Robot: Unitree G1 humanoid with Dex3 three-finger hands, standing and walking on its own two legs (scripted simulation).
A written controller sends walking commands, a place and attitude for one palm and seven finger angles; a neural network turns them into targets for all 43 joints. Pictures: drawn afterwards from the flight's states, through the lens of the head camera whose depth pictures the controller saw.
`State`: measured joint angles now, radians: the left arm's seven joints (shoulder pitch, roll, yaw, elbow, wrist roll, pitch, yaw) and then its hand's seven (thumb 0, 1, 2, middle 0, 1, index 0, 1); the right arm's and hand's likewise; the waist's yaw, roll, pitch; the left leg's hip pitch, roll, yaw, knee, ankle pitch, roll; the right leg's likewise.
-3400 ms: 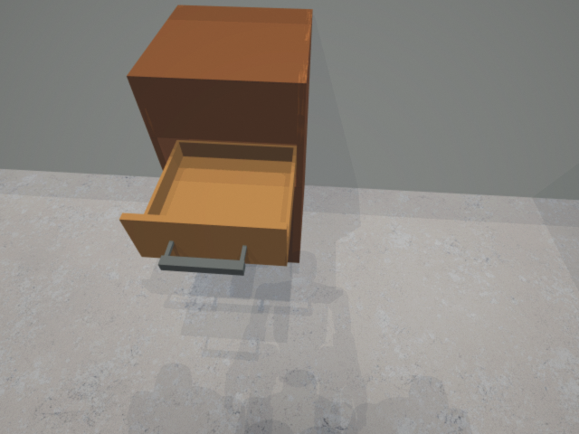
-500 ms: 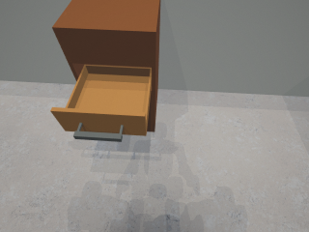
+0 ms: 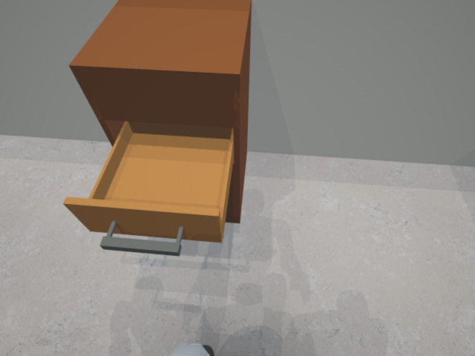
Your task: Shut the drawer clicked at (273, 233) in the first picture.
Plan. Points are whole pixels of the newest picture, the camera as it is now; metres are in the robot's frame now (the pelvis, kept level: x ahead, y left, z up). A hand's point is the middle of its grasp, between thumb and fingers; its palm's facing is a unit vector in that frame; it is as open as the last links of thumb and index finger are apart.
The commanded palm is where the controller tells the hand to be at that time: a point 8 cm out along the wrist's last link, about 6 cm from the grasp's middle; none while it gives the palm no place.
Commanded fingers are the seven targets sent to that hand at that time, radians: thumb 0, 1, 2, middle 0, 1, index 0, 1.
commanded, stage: come to a stop and stand still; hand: left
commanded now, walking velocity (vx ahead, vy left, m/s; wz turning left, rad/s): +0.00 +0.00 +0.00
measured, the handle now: (144, 237) +0.39 +0.28 -0.22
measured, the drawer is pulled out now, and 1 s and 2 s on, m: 0.30 0.30 0.30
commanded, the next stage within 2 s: look again from close up in 1.02 s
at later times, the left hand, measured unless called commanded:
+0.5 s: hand (151, 354) +0.13 +0.18 -0.16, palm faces +0.05 -0.96 -0.27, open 7.3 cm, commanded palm none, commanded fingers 0.00 0.90 0.90 -0.20 -0.30 -0.20 -0.30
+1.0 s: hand out of the picture +0.11 +0.14 -0.16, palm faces +0.08 -0.97 -0.23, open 7.4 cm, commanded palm none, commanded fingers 0.00 0.90 0.90 -0.20 -0.30 -0.20 -0.30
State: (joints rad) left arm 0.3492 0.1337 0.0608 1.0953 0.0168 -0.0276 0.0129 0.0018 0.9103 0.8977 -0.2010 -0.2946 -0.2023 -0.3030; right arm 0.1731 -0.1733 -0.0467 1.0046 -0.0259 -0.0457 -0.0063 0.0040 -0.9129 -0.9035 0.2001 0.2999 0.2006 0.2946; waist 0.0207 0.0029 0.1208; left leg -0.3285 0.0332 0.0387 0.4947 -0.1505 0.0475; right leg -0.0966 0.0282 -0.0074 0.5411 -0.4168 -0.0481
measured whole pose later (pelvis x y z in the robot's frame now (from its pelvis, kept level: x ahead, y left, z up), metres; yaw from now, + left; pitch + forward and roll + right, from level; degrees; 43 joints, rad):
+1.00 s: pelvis +0.08 -0.05 +0.01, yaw +2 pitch -1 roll +1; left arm 0.19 0.15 0.04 1.07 0.01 0.02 0.04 0.00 0.91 0.90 -0.20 -0.29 -0.20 -0.30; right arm 0.18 -0.18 -0.04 1.05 -0.01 0.02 -0.04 0.00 -0.91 -0.90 0.20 0.30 0.20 0.29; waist -0.01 0.02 0.09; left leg -0.16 0.03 -0.02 0.45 -0.28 -0.04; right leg -0.15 0.07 -0.01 0.47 -0.31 -0.08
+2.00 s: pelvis +0.08 +0.00 +0.00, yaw +1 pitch +0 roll +0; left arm 0.34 0.12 0.00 1.09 0.02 -0.01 0.04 0.00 0.91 0.90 -0.20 -0.29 -0.20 -0.30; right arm 0.31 -0.17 0.00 1.08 -0.02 0.00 -0.02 0.00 -0.91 -0.90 0.20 0.30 0.20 0.29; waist 0.01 0.00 0.01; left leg -0.24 -0.04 0.02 0.54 -0.30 0.03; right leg -0.21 0.02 0.03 0.54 -0.34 -0.02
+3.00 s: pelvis +0.11 +0.08 +0.01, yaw +0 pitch -1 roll +0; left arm 0.33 0.12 -0.03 1.09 0.01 -0.03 0.05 0.01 0.93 0.90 -0.20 -0.29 -0.20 -0.30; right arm 0.31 -0.17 0.00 1.06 -0.02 -0.01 -0.02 0.00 -0.93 -0.90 0.20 0.30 0.20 0.29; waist -0.03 0.01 0.04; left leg -0.25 0.07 0.07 0.52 -0.25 -0.03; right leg -0.18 0.01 -0.07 0.50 -0.31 -0.03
